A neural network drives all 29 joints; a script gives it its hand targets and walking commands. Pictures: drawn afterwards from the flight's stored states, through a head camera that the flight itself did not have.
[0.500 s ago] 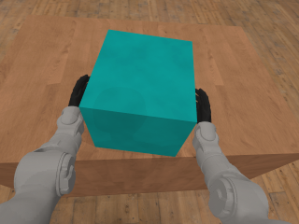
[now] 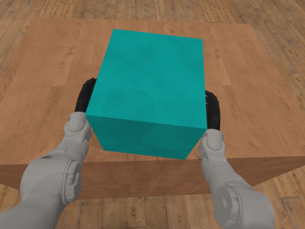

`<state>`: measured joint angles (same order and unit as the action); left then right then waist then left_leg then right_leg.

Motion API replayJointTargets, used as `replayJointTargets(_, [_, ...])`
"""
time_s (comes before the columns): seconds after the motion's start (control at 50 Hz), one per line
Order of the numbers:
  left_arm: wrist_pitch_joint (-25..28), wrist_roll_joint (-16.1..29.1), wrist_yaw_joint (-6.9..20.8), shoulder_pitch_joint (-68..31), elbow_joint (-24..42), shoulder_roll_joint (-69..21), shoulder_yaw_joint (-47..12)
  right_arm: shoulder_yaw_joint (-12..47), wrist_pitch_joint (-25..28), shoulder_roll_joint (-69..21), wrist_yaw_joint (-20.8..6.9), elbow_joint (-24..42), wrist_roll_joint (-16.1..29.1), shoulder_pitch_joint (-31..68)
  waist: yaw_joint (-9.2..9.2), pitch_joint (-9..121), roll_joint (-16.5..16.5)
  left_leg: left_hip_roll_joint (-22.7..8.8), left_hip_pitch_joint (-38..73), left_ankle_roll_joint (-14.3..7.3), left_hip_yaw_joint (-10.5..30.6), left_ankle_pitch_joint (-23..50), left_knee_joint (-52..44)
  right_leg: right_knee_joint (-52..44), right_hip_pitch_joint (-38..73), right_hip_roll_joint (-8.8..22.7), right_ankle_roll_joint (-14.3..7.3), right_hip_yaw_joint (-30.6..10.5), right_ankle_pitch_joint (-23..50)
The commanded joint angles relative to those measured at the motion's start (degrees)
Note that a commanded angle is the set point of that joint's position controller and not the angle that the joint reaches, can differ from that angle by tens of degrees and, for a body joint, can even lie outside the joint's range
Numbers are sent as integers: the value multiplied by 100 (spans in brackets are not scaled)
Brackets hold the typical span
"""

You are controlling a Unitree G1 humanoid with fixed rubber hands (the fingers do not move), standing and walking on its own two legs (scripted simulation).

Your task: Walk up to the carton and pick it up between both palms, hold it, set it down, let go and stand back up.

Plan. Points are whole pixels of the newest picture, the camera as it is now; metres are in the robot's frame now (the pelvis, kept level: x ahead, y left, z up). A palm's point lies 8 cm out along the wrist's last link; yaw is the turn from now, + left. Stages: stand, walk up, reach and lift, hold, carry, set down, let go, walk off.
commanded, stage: reach and lift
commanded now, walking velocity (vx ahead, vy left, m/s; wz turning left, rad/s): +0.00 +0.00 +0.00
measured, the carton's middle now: (150, 97) +0.49 +0.00 +0.02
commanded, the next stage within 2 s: none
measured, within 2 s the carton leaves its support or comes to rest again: leaves its support in 0.66 s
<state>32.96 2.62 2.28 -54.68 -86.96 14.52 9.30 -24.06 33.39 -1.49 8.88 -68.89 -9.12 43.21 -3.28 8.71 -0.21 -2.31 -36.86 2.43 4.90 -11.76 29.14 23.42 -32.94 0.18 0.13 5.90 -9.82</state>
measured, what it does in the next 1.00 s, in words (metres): stands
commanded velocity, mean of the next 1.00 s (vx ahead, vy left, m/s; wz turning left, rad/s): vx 0.00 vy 0.00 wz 0.00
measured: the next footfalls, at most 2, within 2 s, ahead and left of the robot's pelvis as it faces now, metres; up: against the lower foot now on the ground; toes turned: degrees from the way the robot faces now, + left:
none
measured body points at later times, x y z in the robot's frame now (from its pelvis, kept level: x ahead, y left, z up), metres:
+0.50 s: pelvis +0.00 +0.00 +0.00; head +0.08 +0.02 +0.44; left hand +0.44 +0.18 +0.04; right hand +0.40 -0.17 +0.03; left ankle +0.00 +0.14 -0.73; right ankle -0.01 -0.12 -0.73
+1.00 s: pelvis -0.03 -0.01 +0.00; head -0.01 +0.02 +0.45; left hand +0.41 +0.17 +0.10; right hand +0.37 -0.18 +0.09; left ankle +0.00 +0.14 -0.73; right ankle -0.01 -0.12 -0.73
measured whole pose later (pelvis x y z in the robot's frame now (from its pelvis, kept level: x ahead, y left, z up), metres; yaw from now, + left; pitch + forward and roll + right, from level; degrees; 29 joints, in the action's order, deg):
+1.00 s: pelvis -0.03 -0.01 +0.00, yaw +0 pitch +15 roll -2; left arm 7.7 5.0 -2.7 -48.5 -68.5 13.6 -0.7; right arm -12.9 7.3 1.0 10.3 -53.7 -0.7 37.7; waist -3.3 15.4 0.4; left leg -2.4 -34.0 2.6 4.9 -8.9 27.5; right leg 23.3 -30.9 0.1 -0.2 5.9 -7.7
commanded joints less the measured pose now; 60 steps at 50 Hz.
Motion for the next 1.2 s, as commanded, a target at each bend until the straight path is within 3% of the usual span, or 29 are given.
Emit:
replayJointTargets(0.0, [681,-1085,529,-3308,1411,-3504,-816,1747,606,-2730,-1073,96,-1405,3296,208,4311,-609,143,2441,377,-770,3638,85,28,1714,-195,3,-27,2644])
replayJointTargets(0.12, [704,-949,527,-3164,1523,-3504,-889,2035,569,-2734,-1093,123,-1344,3165,253,4546,-464,196,2161,291,-764,3464,21,136,1892,-213,54,-74,2864])
replayJointTargets(0.14, [693,-870,533,-3288,1585,-3554,-1037,2063,570,-2720,-1075,132,-1267,3214,160,4594,-484,197,2171,303,-764,3510,46,172,1930,-213,58,-60,2958])
replayJointTargets(0.18, [650,-778,530,-3183,1582,-3617,-1119,2197,547,-2755,-1079,163,-1253,3171,193,4724,-442,167,2266,311,-731,3673,83,193,1945,-232,58,-84,3046])
replayJointTargets(0.32, [475,-668,486,-3112,1802,-3739,-1365,2486,366,-2691,-1104,297,-985,3138,265,4763,-659,162,2689,365,-693,4020,155,89,1695,-295,24,-115,2962])
replayJointTargets(0.34, [447,-591,475,-3198,1946,-3797,-1506,2484,326,-2676,-1084,269,-1003,3062,171,4910,-634,138,2781,374,-656,4061,165,77,1621,-316,7,-84,2933])
replayJointTargets(0.42, [324,-361,435,-3049,2159,-3885,-1686,2868,167,-2716,-1115,743,-711,3163,264,5062,-567,155,2728,347,-637,4004,215,134,1691,-341,44,-131,2927])
replayJointTargets(0.5, [160,-68,403,-3303,2633,-4147,-2093,3214,-74,-2943,-1066,1079,-353,3410,172,5184,-696,201,2832,380,-587,4106,287,160,1852,-350,49,-156,3063])
replayJointTargets(0.62, [-77,484,296,-3689,3469,-4674,-2684,3895,-529,-3388,-1012,2358,381,3827,59,5497,-651,332,2817,324,-446,3892,299,210,2209,-368,58,-305,3200])
replayJointTargets(0.66, [-187,538,252,-3713,3811,-4766,-2725,4064,-760,-3425,-1040,2707,588,3889,89,5479,-627,354,2818,298,-407,3628,255,172,2255,-404,61,-350,2890])
replayJointTargets(0.72, [-499,572,217,-3641,3876,-4867,-2725,4192,-1114,-3318,-1064,3177,837,4053,146,5282,-616,372,2873,236,-414,3197,119,26,2332,-396,20,-413,2545])
replayJointTargets(0.8, [-928,590,210,-3986,4301,-4968,-2727,4104,-1620,-3177,-1078,3340,967,4233,47,4871,-528,359,2877,223,-347,2674,-116,-110,2364,-386,10,-400,1869])
replayJointTargets(0.86, [-1379,494,235,-3925,3921,-4931,-2443,3953,-1989,-3103,-1089,3413,1094,4672,182,4202,-434,357,2686,105,-407,1929,-368,-239,2429,-307,7,-477,1191])
replayJointTargets(0.96, [-1813,789,166,-4596,4939,-5054,-2584,4049,-2457,-3433,-1059,3866,1389,5029,180,4611,-483,426,2635,76,-429,1805,-456,-205,2752,-289,14,-547,1272])
replayJointTargets(0.98, [-1987,706,128,-4377,4936,-5030,-2461,4082,-2561,-3399,-1066,4054,1480,5108,296,4524,-440,403,2722,39,-414,1863,-472,-211,2741,-301,4,-560,1258])
replayJointTargets(1.0, [-2113,726,111,-4429,5131,-5064,-2484,4084,-2654,-3358,-1072,4116,1471,5161,245,4600,-441,398,2830,60,-402,1936,-460,-218,2676,-325,12,-518,1249])
replayJointTargets(1.08, [-2709,670,185,-4228,5095,-5003,-2194,4050,-3061,-3347,-1023,4373,1654,5400,338,4139,-196,460,2548,-49,-436,1585,-601,-259,3172,-267,86,-600,1187])
replayJointTargets(1.1, [-2851,616,208,-4231,5065,-4948,-2095,4005,-3169,-3319,-1022,4399,1682,5500,384,3905,-225,458,2461,-98,-442,1349,-650,-285,3153,-257,85,-643,968])
replayJointTargets(1.12, [-2926,725,202,-4381,5352,-4998,-2185,4029,-3241,-3361,-1024,4445,1750,5441,326,4008,-214,466,2594,-73,-427,1478,-660,-273,3200,-276,75,-595,1129])
replayJointTargets(1.14, [-3051,726,201,-4340,5585,-5048,-2147,4129,-3325,-3450,-1017,4579,1810,5466,382,4156,-156,476,2585,-92,-437,1628,-639,-241,3402,-283,87,-617,1316])
replayJointTargets(1.18, [-3317,584,236,-4306,5552,-5014,-2027,4075,-3481,-3390,-968,4572,1862,5581,366,3925,-288,499,2547,-94,-420,1640,-653,-259,3515,-252,110,-667,1403])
